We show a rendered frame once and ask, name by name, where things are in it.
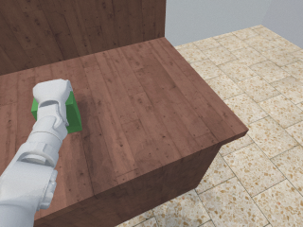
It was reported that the table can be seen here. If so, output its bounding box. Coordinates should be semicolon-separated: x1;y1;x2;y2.
0;0;249;227

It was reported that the robot left upper arm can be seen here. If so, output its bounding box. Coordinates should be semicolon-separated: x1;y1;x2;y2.
0;161;58;227

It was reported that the left robot hand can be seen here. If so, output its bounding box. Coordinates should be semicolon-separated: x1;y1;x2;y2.
32;79;73;127

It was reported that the robot left forearm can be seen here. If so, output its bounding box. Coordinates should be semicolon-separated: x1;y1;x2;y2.
0;97;68;190

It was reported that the sponge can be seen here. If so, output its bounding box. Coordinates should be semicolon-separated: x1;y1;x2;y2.
31;91;82;133

